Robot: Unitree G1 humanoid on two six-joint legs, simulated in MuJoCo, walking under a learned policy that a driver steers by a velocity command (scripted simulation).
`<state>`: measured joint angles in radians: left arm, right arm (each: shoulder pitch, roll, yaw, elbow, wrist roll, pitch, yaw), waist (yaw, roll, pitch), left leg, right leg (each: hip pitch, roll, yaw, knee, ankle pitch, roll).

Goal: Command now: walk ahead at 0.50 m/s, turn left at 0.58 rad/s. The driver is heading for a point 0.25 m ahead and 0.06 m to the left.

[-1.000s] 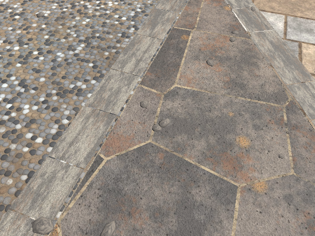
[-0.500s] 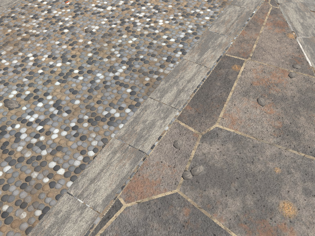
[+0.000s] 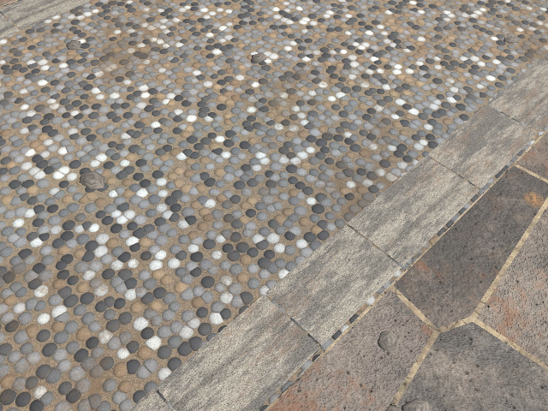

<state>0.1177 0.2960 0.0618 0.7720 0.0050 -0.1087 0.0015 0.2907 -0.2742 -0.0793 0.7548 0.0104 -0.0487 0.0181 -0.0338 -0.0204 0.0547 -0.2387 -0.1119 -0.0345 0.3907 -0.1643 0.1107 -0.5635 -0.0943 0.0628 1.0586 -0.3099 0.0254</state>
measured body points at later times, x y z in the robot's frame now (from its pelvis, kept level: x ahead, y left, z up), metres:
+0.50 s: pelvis +0.20 -0.05 -0.01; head +0.23 -0.04 +0.44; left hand +0.31 +0.21 -0.13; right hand +0.34 -0.30 -0.13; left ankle +0.18 +0.10 -0.73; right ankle +0.30 -0.14 -0.74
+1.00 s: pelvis +0.26 -0.01 -0.01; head +0.27 -0.01 +0.44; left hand +0.34 +0.26 -0.14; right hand +0.37 -0.26 -0.14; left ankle +0.20 +0.10 -0.74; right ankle +0.30 -0.14 -0.74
